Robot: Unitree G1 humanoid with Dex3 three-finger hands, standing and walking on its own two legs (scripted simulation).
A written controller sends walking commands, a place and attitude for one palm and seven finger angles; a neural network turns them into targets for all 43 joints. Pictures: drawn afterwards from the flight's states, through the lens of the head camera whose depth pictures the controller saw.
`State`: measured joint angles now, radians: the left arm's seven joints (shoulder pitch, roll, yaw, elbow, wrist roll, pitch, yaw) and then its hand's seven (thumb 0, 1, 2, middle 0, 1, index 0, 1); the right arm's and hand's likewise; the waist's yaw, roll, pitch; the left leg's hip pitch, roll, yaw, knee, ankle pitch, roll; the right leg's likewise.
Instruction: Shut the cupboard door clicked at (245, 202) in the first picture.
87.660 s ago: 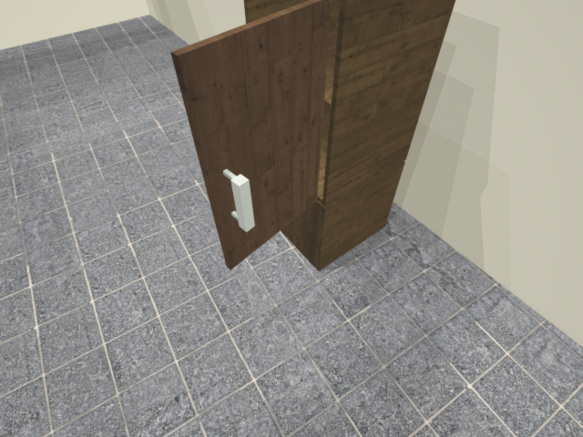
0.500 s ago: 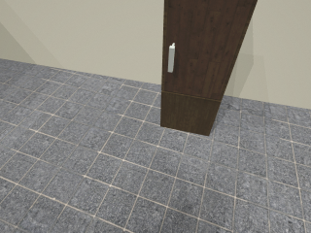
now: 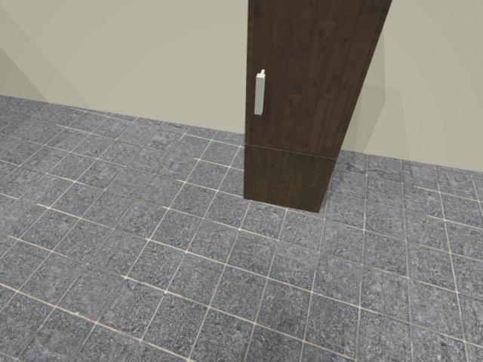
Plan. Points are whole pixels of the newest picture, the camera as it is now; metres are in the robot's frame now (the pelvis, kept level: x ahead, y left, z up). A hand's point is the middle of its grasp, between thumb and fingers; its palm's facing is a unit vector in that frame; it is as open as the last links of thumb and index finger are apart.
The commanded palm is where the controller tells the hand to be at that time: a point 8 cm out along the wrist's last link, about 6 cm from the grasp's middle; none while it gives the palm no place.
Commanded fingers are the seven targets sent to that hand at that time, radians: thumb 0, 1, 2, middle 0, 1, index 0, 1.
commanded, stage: look to check the result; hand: left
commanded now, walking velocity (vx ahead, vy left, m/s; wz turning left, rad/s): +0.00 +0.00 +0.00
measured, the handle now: (260, 92) +1.00 -0.03 -0.08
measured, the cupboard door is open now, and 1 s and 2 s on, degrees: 0 0 0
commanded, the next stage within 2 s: stand and wait in 0.46 s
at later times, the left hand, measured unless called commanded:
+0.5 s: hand out of the picture +0.07 +0.21 -0.16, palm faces -0.01 -0.96 -0.28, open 7.3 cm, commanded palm none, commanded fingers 0.00 0.90 0.90 -0.20 -0.30 -0.20 -0.30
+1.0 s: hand out of the picture +0.10 +0.21 -0.16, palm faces -0.01 -0.96 -0.29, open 7.3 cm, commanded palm none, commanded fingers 0.00 0.90 0.90 -0.20 -0.30 -0.20 -0.30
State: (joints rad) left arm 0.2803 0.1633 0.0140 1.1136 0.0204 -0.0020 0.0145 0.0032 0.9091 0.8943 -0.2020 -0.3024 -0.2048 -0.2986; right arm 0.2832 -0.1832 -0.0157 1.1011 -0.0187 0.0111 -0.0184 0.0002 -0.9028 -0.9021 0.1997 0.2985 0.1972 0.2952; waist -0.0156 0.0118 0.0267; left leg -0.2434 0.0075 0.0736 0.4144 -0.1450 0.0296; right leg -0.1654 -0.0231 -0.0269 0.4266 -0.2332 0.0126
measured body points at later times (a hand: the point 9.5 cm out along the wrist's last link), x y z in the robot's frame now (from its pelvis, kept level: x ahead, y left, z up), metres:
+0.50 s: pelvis +0.02 -0.01 +0.00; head +0.04 -0.01 +0.45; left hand +0.07 +0.26 -0.14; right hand +0.08 -0.28 -0.14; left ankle +0.05 +0.10 -0.74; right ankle +0.00 -0.13 -0.74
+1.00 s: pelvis +0.05 -0.01 +0.01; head +0.07 -0.02 +0.45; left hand +0.10 +0.26 -0.14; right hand +0.11 -0.29 -0.14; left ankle +0.05 +0.10 -0.74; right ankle +0.00 -0.13 -0.74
